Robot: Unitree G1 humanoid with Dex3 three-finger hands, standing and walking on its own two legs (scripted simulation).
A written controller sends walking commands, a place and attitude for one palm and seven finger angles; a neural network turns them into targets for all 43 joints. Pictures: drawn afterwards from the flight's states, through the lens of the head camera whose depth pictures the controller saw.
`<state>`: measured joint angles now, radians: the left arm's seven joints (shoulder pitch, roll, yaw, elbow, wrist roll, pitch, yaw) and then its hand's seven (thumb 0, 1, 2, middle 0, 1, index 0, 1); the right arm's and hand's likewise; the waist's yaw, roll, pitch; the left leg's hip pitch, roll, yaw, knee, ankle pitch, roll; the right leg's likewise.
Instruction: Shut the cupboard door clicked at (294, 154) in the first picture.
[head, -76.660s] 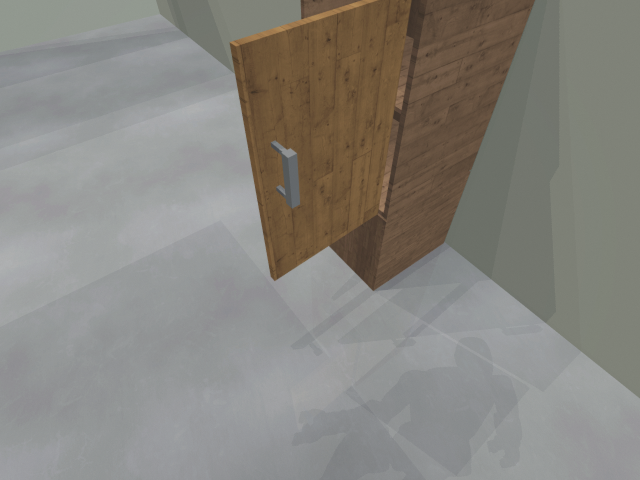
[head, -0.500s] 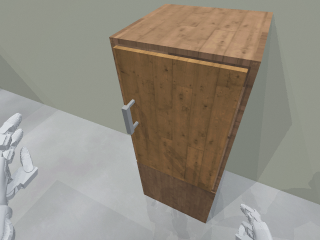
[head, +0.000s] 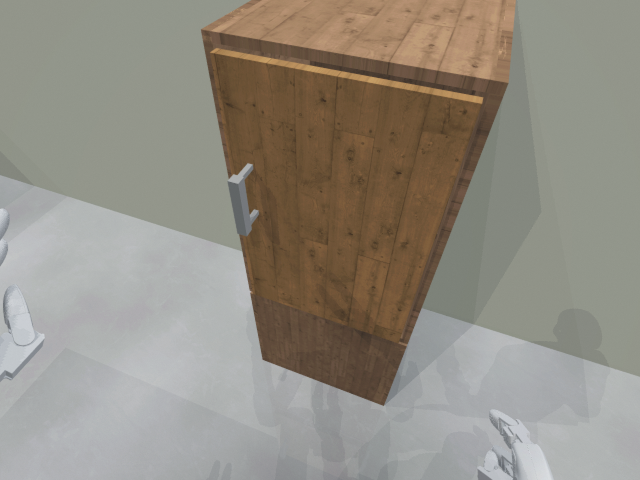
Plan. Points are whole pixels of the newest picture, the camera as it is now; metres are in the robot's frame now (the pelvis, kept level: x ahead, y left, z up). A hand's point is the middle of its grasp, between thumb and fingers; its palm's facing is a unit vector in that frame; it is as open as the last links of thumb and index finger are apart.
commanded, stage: step back with the hand held close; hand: left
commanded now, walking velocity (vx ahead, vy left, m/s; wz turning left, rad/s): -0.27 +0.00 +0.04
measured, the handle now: (245, 200) +0.57 +0.17 +0.01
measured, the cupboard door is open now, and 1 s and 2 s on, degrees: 0 0 0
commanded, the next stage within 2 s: stop stepping back and stand still in 1.00 s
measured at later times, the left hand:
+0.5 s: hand out of the picture +0.14 +0.27 +0.17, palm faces +0.50 -0.72 -0.48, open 7.4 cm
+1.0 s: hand out of the picture +0.04 +0.28 +0.19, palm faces +0.58 -0.69 -0.44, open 7.4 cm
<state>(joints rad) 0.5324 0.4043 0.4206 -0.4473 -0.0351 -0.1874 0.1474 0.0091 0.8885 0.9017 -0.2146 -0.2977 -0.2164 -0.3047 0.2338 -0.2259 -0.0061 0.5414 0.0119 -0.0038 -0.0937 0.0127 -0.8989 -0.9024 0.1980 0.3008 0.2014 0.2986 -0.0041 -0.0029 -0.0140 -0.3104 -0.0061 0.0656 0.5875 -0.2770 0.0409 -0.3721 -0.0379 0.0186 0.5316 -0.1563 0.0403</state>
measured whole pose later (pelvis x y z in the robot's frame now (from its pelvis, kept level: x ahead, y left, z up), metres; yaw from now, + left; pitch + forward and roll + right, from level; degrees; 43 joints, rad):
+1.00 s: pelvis -0.12 -0.02 -0.01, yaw +5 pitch +3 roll -3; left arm 0.54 0.45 0.52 -0.54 -0.06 -0.30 0.16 0.01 0.89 0.90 -0.21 -0.30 -0.21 -0.30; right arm 0.21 -0.16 -0.01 0.64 -0.02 -0.14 -0.06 0.01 -0.90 -0.90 0.20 0.30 0.20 0.30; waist 0.02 -0.01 -0.05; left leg -0.58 0.11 0.10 0.57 -0.05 0.03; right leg -0.23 0.05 0.02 0.58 -0.42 -0.01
